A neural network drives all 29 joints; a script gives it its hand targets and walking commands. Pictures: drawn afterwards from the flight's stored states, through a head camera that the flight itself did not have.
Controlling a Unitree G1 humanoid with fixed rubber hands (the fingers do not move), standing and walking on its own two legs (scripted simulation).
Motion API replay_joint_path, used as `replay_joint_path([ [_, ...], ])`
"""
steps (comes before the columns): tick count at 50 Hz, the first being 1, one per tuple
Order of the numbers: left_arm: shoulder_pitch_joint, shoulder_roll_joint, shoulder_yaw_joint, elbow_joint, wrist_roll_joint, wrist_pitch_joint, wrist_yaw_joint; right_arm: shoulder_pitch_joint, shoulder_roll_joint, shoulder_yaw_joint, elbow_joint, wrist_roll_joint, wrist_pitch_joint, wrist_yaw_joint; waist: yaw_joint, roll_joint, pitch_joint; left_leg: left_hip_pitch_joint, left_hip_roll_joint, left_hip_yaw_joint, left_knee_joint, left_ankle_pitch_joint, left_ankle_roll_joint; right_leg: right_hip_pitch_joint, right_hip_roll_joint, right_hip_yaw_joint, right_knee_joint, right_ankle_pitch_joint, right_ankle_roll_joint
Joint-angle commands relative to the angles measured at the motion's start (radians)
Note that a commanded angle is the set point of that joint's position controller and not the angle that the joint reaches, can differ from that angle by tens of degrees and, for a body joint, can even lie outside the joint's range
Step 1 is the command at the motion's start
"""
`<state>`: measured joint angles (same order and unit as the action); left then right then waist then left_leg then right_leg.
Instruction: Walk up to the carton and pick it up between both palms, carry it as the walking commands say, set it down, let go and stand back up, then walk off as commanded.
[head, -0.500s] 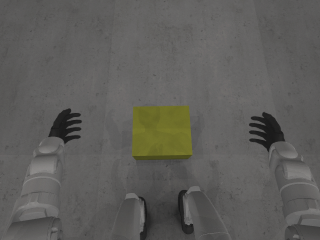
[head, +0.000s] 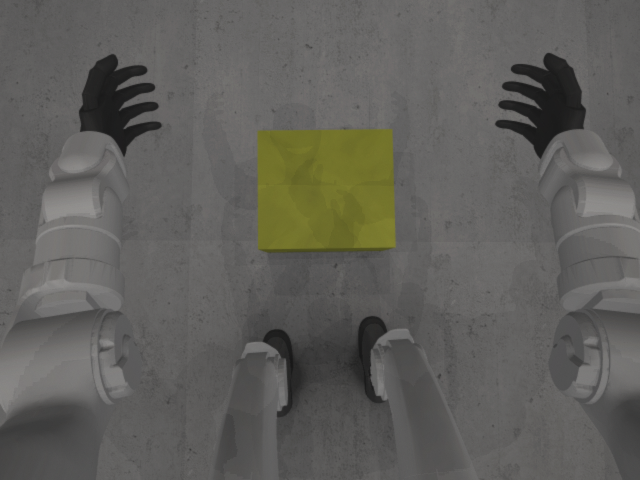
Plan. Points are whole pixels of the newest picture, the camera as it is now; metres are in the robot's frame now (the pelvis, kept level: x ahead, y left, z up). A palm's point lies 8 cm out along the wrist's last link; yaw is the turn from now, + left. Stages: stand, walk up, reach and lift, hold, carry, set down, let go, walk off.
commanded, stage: reach and lift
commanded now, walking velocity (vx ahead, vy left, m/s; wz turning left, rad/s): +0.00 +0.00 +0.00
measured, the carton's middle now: (325, 195) +0.52 -0.03 -0.57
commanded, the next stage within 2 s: none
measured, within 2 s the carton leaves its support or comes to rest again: neither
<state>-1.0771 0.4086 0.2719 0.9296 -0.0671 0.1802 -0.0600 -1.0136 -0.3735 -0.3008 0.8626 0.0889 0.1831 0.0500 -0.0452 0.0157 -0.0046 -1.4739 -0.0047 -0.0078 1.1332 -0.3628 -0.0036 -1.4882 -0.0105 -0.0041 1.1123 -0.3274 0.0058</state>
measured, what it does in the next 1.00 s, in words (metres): lowers itself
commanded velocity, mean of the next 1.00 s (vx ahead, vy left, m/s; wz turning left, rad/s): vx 0.00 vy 0.00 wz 0.00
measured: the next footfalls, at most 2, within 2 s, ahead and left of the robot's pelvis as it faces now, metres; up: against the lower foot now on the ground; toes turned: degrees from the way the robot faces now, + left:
none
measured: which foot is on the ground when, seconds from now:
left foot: down 0.00-1.00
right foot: down 0.00-1.00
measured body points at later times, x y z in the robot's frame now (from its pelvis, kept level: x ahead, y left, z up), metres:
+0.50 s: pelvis -0.01 +0.00 -0.07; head +0.31 -0.01 +0.24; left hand +0.53 +0.22 -0.18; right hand +0.51 -0.26 -0.18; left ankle +0.06 +0.12 -0.62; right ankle +0.08 -0.12 -0.62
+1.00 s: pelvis -0.04 +0.00 -0.20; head +0.32 -0.01 +0.07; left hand +0.53 +0.21 -0.34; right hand +0.51 -0.26 -0.34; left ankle +0.06 +0.12 -0.62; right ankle +0.07 -0.12 -0.62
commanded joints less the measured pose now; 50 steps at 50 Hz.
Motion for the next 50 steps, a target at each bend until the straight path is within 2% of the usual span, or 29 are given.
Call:
replay_joint_path([
  [1, -0.246, 0.146, 0.032, -0.122, 0.006, -0.017, 0.005, -0.216, -0.175, -0.043, -0.093, -0.011, -0.024, 0.015, -0.017, 0.033, -1.068, 0.565, -0.043, 0.005, -0.060, 0.452, -0.014, 0.490, 0.046, -0.046, -0.053, 0.427, 0.026],
  [5, -0.208, 0.115, 0.056, -0.142, 0.032, -0.019, -0.001, -0.185, -0.167, -0.080, -0.098, -0.037, -0.038, 0.033, -0.026, 0.038, -1.108, 0.573, -0.037, -0.009, -0.053, 0.535, -0.015, 0.456, 0.044, -0.044, -0.048, 0.506, 0.018],
  [9, -0.192, 0.105, 0.078, -0.175, 0.055, -0.025, -0.010, -0.184, -0.152, -0.103, -0.128, -0.052, -0.047, 0.045, -0.019, 0.035, -1.095, 0.515, -0.035, -0.007, -0.052, 0.533, -0.014, 0.440, 0.042, -0.037, -0.043, 0.525, 0.016],
  [15, -0.237, 0.104, 0.090, -0.127, 0.065, -0.027, -0.018, -0.238, -0.122, -0.102, -0.082, -0.057, -0.043, 0.046, 0.004, 0.010, -0.962, 0.295, -0.042, 0.023, 0.005, 0.345, -0.017, 0.339, 0.044, -0.037, 0.023, 0.377, 0.026],
  [20, -0.296, 0.112, 0.080, -0.077, 0.057, -0.018, -0.014, -0.292, -0.132, -0.099, -0.030, -0.058, -0.032, 0.031, 0.002, 0.008, -0.940, 0.170, -0.048, 0.040, 0.115, 0.208, -0.027, 0.235, 0.050, -0.046, 0.128, 0.245, 0.027],
  [26, -0.365, 0.156, 0.058, -0.091, 0.034, -0.008, 0.004, -0.357, -0.178, -0.090, -0.054, -0.043, -0.018, 0.003, -0.010, 0.017, -1.072, 0.122, -0.057, 0.056, 0.266, 0.199, -0.036, 0.204, 0.055, -0.060, 0.272, 0.245, 0.027],
  [32, -0.407, 0.190, 0.025, -0.139, 0.004, -0.006, 0.024, -0.401, -0.203, -0.053, -0.107, 0.002, -0.008, -0.018, -0.001, 0.018, -1.191, 0.064, -0.057, 0.067, 0.388, 0.207, -0.033, 0.202, 0.056, -0.067, 0.404, 0.279, 0.029],
  [42, -0.463, 0.188, -0.010, -0.076, -0.023, -0.012, 0.043, -0.456, -0.207, -0.012, -0.042, 0.034, -0.010, -0.042, 0.002, 0.021, -1.065, -0.115, -0.036, 0.062, 0.542, 0.091, -0.025, 0.020, 0.047, -0.070, 0.564, 0.150, 0.025],
  [50, -0.500, 0.197, -0.030, -0.029, -0.042, -0.037, 0.062, -0.495, -0.217, 0.018, 0.001, 0.053, -0.037, -0.065, 0.007, 0.015, -1.029, -0.189, -0.021, 0.057, 0.663, 0.069, -0.022, -0.041, 0.035, -0.062, 0.687, 0.129, 0.024],
])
